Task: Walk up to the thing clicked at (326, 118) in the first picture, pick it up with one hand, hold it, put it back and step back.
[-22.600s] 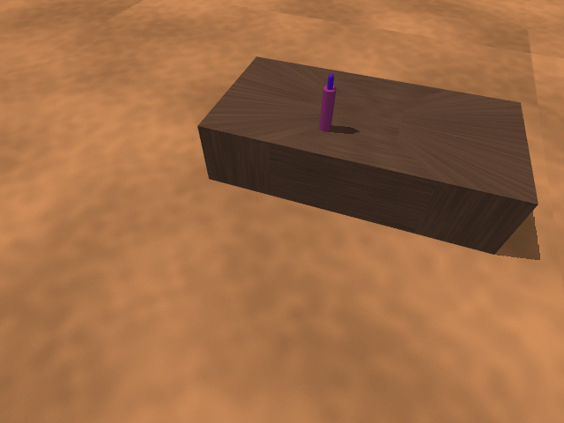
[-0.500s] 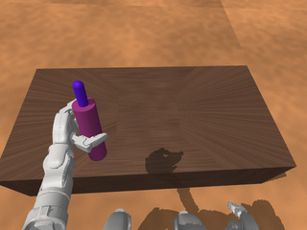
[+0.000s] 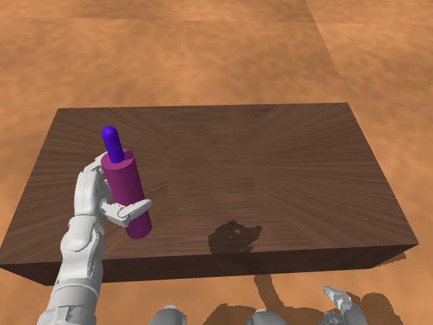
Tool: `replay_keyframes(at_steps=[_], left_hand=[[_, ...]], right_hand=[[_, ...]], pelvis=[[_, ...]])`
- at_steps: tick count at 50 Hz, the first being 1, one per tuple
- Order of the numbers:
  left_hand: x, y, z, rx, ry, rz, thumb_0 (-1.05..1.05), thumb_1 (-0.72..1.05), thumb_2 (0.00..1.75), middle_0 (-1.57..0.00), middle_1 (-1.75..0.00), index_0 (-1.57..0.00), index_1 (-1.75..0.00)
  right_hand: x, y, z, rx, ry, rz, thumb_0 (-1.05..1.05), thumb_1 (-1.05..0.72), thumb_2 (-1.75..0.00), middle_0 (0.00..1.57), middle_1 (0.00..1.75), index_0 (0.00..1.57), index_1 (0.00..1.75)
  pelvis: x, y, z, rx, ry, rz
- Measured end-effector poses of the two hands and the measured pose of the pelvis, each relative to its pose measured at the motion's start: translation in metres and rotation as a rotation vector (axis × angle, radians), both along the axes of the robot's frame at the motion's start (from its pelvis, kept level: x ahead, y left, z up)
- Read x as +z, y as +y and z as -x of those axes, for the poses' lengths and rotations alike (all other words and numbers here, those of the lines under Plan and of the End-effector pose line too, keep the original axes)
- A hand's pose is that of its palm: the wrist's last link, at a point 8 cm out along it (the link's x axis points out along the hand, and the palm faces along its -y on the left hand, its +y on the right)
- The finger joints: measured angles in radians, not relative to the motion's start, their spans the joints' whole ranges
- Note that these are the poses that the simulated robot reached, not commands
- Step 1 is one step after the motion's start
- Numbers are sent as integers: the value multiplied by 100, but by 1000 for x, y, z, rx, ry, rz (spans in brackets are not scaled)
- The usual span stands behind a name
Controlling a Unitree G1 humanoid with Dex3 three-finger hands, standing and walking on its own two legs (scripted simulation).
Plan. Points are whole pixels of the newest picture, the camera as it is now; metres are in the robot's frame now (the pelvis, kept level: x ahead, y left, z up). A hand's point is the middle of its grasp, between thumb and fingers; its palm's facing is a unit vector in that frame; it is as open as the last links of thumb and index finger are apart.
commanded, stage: hold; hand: left
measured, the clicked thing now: (126, 187) +0.34 +0.16 +0.06
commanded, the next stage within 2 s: none
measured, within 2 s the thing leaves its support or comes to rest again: neither
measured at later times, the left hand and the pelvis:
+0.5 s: hand (123, 194) +0.33 +0.17 +0.05, palm faces +0.04 -1.00 +0.00, open 9.3 cm; pelvis +0.00 +0.00 +0.01, yaw +0 degrees
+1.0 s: hand (123, 193) +0.33 +0.17 +0.06, palm faces +0.04 -1.00 -0.01, open 9.3 cm; pelvis -0.01 +0.00 +0.01, yaw +0 degrees
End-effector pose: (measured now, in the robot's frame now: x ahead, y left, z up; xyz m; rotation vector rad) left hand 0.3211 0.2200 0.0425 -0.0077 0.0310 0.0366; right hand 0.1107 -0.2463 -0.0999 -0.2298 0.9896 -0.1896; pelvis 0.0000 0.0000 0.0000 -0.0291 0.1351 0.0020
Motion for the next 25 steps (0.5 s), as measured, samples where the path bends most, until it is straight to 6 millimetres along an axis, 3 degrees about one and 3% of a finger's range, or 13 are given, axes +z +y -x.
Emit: replay_keyframes(at_steps=[25], left_hand=[[11, 1, 18, 7, -12, -10, 2, -45, 106, -97, -133, -86, -125]], right_hand=[[9, 1, -2, 7, -33, -8, 1, -91, -90, 20, 30, 20, 30]], pelvis=[[7, -2, 3, 3, -40, -5]])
